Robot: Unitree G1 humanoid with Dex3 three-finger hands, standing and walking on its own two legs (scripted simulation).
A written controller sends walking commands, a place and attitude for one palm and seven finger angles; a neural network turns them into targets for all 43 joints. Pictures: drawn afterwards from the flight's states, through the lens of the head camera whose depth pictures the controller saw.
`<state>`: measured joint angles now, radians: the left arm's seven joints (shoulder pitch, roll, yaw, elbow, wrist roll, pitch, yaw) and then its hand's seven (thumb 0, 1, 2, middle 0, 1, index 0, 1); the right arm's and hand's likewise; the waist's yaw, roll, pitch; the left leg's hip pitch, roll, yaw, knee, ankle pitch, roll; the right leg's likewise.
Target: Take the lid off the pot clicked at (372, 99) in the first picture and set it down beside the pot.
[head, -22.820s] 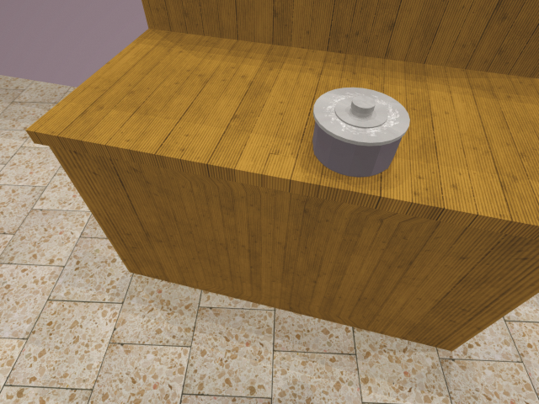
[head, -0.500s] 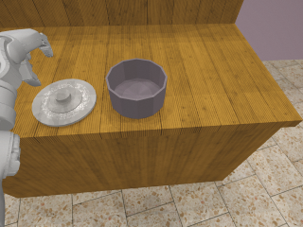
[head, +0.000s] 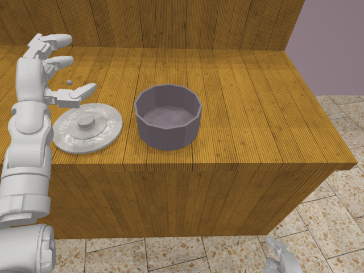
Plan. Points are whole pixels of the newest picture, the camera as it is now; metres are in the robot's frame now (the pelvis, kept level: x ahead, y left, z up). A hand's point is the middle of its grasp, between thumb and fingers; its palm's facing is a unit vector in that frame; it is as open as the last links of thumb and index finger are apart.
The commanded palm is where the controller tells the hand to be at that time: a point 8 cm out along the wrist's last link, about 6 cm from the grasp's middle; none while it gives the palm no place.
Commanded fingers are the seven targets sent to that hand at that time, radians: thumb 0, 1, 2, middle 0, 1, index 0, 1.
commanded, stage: draw the hand back to the body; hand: left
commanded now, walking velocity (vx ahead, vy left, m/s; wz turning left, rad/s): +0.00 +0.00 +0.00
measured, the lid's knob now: (85, 120) +0.50 +0.30 +0.01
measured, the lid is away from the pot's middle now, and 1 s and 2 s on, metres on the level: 0.24 0.24 0.24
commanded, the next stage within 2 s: step back with the hand held close in 1.48 s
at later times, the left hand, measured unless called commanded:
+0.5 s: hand (62, 116) +0.33 +0.23 +0.21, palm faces +0.45 -0.86 -0.25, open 8.6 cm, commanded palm +0.27 +0.26 +0.22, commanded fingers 0.00 0.78 0.88 -0.23 -0.36 -0.23 -0.36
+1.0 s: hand (46, 160) +0.24 +0.23 +0.19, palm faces +0.44 -0.85 -0.30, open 7.4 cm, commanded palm +0.18 +0.25 +0.21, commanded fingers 0.00 0.90 0.90 -0.20 -0.30 -0.20 -0.30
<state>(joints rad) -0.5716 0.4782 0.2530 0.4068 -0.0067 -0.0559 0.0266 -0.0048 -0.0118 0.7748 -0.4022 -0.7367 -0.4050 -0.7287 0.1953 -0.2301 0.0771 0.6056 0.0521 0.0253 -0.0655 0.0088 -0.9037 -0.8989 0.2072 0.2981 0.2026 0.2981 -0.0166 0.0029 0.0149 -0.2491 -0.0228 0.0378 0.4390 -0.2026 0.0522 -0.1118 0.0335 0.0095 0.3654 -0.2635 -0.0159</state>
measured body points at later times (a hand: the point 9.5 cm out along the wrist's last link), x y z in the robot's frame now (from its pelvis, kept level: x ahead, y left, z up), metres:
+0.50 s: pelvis +0.01 -0.05 +0.00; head +0.00 -0.07 +0.45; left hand +0.30 +0.27 +0.22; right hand +0.20 -0.29 -0.09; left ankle +0.02 +0.08 -0.74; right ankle -0.05 -0.12 -0.74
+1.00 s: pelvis +0.01 -0.04 +0.00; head -0.01 -0.06 +0.45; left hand +0.21 +0.27 +0.21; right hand +0.21 -0.26 -0.08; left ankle +0.02 +0.08 -0.74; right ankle -0.05 -0.12 -0.74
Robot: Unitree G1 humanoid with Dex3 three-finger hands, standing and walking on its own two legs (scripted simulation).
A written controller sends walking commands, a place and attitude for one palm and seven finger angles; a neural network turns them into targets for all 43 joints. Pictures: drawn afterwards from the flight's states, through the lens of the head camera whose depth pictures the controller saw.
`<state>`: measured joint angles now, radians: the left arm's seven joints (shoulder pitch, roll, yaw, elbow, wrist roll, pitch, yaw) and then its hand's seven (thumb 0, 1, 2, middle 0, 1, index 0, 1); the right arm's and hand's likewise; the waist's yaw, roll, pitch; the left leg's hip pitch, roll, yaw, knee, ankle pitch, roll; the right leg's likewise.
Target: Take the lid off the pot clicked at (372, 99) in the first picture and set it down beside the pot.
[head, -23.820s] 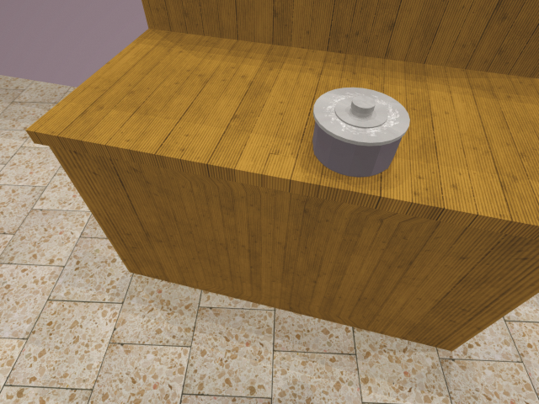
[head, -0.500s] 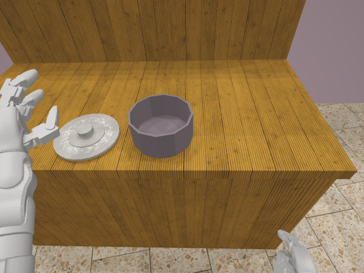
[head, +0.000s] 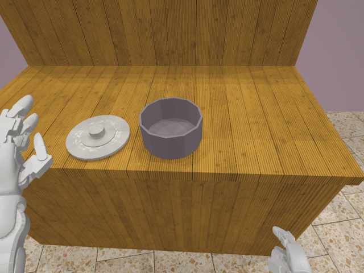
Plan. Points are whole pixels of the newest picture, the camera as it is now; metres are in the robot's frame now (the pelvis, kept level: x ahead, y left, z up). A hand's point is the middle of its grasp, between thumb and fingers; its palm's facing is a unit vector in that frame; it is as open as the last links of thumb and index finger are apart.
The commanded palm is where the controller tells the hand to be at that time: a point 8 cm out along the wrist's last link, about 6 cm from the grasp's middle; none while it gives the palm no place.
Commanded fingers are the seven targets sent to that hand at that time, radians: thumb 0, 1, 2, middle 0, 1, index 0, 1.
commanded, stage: draw the hand back to the body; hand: left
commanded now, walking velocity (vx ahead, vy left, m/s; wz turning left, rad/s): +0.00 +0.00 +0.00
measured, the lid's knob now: (96, 130) +0.50 +0.34 +0.01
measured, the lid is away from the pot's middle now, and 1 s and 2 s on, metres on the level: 0.24 0.24 0.24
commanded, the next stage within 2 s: step back with the hand held close in 0.48 s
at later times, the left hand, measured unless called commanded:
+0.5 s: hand (17, 199) +0.17 +0.27 +0.18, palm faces +0.42 -0.84 -0.35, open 7.4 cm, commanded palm +0.11 +0.31 +0.20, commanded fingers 0.00 0.90 0.90 -0.20 -0.30 -0.20 -0.30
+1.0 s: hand (4, 212) +0.15 +0.29 +0.17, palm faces +0.28 -0.80 -0.53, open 7.4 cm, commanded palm +0.09 +0.34 +0.20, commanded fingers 0.00 0.90 0.90 -0.20 -0.30 -0.20 -0.30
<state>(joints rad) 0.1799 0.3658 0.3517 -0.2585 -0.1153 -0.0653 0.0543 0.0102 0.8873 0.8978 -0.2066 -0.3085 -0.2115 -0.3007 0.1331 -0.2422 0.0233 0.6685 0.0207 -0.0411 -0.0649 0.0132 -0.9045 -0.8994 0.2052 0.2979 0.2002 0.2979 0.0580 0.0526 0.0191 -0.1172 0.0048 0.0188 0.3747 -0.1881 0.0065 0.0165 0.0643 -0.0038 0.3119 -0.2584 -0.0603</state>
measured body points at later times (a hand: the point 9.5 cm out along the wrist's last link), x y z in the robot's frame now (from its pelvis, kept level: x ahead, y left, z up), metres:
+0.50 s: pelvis -0.01 +0.03 +0.00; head -0.04 +0.02 +0.45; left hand +0.14 +0.32 +0.20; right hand +0.19 -0.18 -0.07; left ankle +0.01 +0.12 -0.75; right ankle -0.05 -0.08 -0.75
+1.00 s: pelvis -0.04 +0.06 -0.01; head -0.03 +0.07 +0.44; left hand +0.13 +0.33 +0.20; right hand +0.13 -0.20 -0.08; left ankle +0.01 +0.12 -0.75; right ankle -0.05 -0.08 -0.75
